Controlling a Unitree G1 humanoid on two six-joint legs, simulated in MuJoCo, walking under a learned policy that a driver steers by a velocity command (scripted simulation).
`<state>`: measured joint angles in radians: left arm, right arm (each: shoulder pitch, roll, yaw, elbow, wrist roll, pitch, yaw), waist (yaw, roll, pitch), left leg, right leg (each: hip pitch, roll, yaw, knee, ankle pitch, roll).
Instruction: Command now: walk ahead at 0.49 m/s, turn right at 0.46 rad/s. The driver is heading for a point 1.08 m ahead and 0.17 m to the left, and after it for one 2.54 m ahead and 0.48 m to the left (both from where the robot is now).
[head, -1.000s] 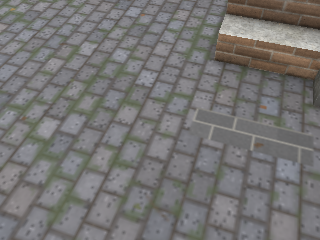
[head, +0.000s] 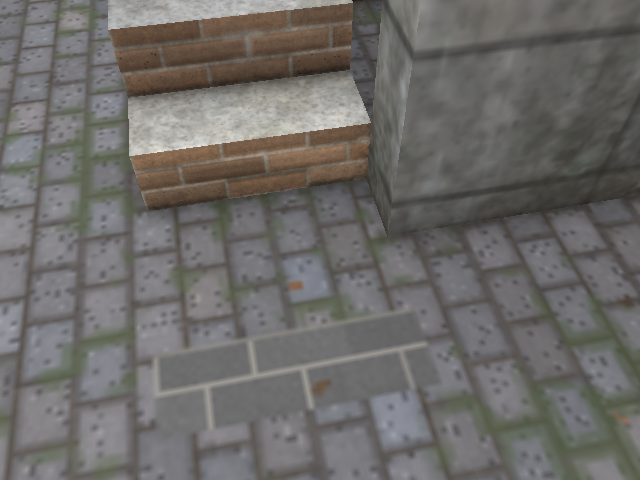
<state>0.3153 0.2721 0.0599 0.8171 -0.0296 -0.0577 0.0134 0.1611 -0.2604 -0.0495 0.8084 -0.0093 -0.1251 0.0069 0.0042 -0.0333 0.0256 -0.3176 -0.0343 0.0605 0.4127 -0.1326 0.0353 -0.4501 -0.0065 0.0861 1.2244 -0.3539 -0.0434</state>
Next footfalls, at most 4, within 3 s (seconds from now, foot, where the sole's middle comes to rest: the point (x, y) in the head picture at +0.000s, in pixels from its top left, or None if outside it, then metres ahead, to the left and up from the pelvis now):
0.36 right None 0.34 -0.17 -0.77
0.92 left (309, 387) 0.67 0.06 -0.77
1.38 right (362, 285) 0.94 -0.07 -0.77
1.86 left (225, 306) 0.88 0.26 -0.77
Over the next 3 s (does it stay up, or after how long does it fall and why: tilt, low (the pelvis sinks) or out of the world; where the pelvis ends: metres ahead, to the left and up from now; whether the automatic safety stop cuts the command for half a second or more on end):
stays up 1.22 0.38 0.18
